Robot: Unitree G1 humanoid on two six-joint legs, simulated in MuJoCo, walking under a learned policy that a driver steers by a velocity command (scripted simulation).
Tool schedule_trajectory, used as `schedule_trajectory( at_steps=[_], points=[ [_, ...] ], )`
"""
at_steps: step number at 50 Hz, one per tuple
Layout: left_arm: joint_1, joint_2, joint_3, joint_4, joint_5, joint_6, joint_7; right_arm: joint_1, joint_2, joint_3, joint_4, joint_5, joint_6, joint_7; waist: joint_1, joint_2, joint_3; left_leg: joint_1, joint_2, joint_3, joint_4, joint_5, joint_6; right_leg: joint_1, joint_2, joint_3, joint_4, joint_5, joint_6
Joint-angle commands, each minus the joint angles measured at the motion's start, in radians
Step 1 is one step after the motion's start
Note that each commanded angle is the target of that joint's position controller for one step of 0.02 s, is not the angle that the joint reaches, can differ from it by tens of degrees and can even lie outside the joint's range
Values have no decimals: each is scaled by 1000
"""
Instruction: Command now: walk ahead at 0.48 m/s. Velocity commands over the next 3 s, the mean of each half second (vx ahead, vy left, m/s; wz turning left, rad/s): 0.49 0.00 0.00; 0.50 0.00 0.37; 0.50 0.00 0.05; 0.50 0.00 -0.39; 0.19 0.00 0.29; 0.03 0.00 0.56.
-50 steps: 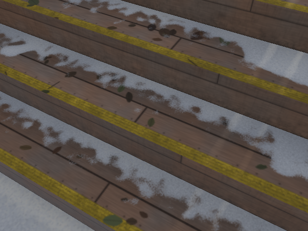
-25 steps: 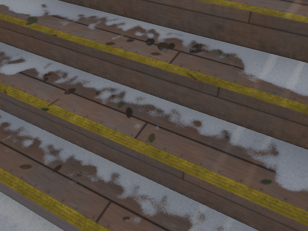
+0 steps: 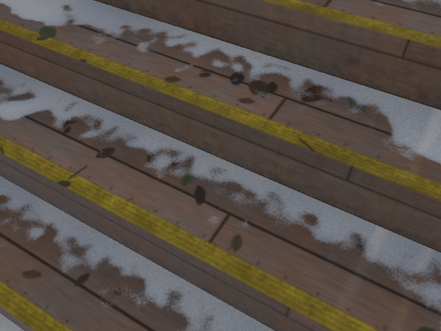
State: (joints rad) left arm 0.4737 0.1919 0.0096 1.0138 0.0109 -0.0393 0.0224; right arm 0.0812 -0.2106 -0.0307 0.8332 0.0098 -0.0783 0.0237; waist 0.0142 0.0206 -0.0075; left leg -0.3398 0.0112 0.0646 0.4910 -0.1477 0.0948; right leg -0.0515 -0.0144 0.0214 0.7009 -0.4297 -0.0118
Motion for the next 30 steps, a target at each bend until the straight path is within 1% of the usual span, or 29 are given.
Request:
schedule_trajectory(
  at_steps=[1,2,3,4,5,6,8,9,10,11,12,13,14,15,16,17,18,19,20,21,22,23,24,25,26,27,28,29,30],
  points=[
    [18,-26,-2,-34,-20,-86,-31,552,-188,-50,148,-75,48,-29,-169,186,-287,715,402,-492,-28,1102,213,-674,129,234,1073,-148,-18],
    [-1,25,13,-69,-72,-88,-39,524,-202,-64,166,-61,56,-35,-124,205,-227,665,436,-521,-171,469,312,-854,109,126,1264,-156,-25],
    [-184,21,7,-131,-86,-71,-34,448,-99,-36,189,-28,60,-26,-123,116,-54,561,389,-474,-253,-7,254,-1079,42,14,1444,-186,-41],
    [-319,-37,-13,-197,-80,-50,-25,418,-16,-3,205,-32,63,-14,-118,81,30,443,363,-451,-288,-243,195,-1202,23,7,1653,-191,-63],
    [-343,-84,-35,-244,-66,-27,-27,378,30,23,220,-30,62,-7,-61,39,85,305,317,-392,-295,-333,138,-1240,5,26,1730,-168,-81],
    [-351,-131,-62,-287,-56,-14,-37,379,57,41,242,-34,69,-4,-31,48,118,209,310,-368,-298,-332,109,-1320,18,49,1859,-124,-103],
    [-360,-189,-107,-366,-55,-8,-44,348,38,63,251,-49,73,-11,32,39,158,38,316,-289,-302,-270,65,-1423,25,105,1957,-3,-124],
    [-360,-165,-119,-406,-53,-13,-46,254,8,70,213,-56,70,-9,85,22,162,-114,258,-175,-332,-290,32,-1342,13,75,1749,87,-106],
    [-400,-98,-117,-444,-43,-19,-44,151,0,84,184,-56,59,-9,120,29,166,-331,182,-57,-398,-253,20,-1156,7,38,1471,187,-78],
    [-432,-32,-112,-453,-35,-17,-36,137,-16,88,168,-43,35,-18,113,34,147,-499,127,22,-472,-142,62,-936,22,-58,1238,277,-37],
    [-491,-48,-122,-473,-20,-22,-24,206,-34,90,182,-21,12,-30,92,51,96,-510,130,-9,-527,3,100,-787,-13,-132,1146,311,-15],
    [-473,-53,-123,-449,-11,-22,-16,264,-52,87,204,1,-2,-36,88,43,-9,-399,136,-6,-556,198,117,-649,-23,-193,1112,353,-17],
    [-447,-47,-121,-429,-3,-24,3,315,-107,68,226,25,6,-39,93,42,-93,-214,126,31,-515,453,109,-567,-25,-234,975,290,-29],
    [-434,-79,-114,-390,10,31,27,391,-151,40,221,43,-14,-47,37,-34,-50,2,125,65,-439,849,112,-607,33,-303,843,34,-64],
    [-390,-98,-122,-366,-3,55,34,450,-183,28,231,36,-20,-64,31,54,-89,198,162,58,-321,1268,113,-603,65,-305,720,-113,-74],
    [-297,-77,-111,-342,-28,58,35,474,-174,22,238,13,-11,-74,81,172,-175,345,220,42,-174,1619,134,-553,110,-292,658,-207,-99],
    [-225,-36,-95,-327,-35,45,28,484,-171,11,232,-1,-2,-72,108,254,-216,465,257,27,-7,1682,138,-524,135,-252,513,-264,-125],
    [-154,5,-72,-301,-10,21,21,460,-162,-2,212,-8,-4,-67,144,279,-256,452,274,27,188,1615,141,-403,137,-143,373,-270,-168],
    [-47,105,-30,-254,19,13,24,420,-96,0,143,-15,-16,-55,177,109,-268,157,199,14,486,1261,105,-260,-71,337,137,-413,-265],
    [-7,231,22,-198,29,36,31,328,-36,-12,68,-35,-10,-1,177,-237,-219,-265,-49,-64,827,90,67,-140,-227,993,-395,-575,-369],
    [-142,231,40,-192,17,27,30,259,-3,-15,24,-90,-6,19,103,-177,-47,-450,-60,-223,1232,-3,41,-264,-280,1116,-516,-615,-369],
    [-224,156,33,-169,13,11,15,192,38,-3,-51,-96,-1,14,32,-84,88,-575,-38,-204,1414,-17,40,-403,-281,960,-444,-690,-343],
    [-213,75,18,-113,23,-6,2,107,72,11,-117,-74,-3,-4,-1,-27,170,-664,-23,-194,1471,-50,50,-493,-261,746,-371,-572,-292],
    [-195,-6,2,-65,43,-15,-3,105,86,18,-142,-51,1,-23,-37,13,193,-719,-25,-218,1476,-65,53,-497,-231,546,-333,-386,-221],
    [-235,-135,-46,-48,106,-39,-63,140,48,34,-43,-28,29,7,13,-22,145,-792,-69,-428,1451,135,173,-467,-170,396,-256,-145,-229],
    [-199,-139,-50,-19,104,-49,-86,174,34,26,-46,-55,34,26,-37,-6,94,-802,-60,-368,1390,138,210,-420,-158,306,-291,-5,-227],
    [-220,-123,-50,-15,109,-52,-94,177,34,27,-48,-69,30,40,-78,13,40,-772,-54,-305,1323,163,228,-418,-133,199,-321,77,-207],
    [-213,-84,-42,-6,105,-54,-92,149,22,21,-44,-72,16,51,-84,-9,20,-785,-53,-259,1273,138,225,-379,-103,89,-337,135,-191],
    [-210,-44,-37,-22,94,-53,-89,121,-29,8,-35,-63,11,65,-75,-49,-27,-738,-33,-175,1208,126,195,-374,-112,35,-388,166,-218]
  ],
)
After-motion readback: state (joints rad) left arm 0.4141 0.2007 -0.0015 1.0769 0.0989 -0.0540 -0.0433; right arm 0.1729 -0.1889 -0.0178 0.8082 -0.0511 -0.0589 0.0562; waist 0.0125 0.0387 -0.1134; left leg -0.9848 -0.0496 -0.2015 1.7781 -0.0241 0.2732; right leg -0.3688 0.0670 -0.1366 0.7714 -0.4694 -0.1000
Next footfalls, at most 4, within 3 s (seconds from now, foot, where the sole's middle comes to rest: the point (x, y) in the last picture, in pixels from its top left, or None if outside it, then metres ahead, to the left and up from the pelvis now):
0.38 right None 0.25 -0.07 -0.60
0.94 left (162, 213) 0.69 0.20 -0.43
1.52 right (210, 79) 1.05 0.08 -0.26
2.00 left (148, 37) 1.27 0.29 -0.26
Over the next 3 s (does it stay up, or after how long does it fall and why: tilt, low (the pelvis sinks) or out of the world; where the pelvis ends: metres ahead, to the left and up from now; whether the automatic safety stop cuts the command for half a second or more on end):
stays up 1.29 0.25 0.54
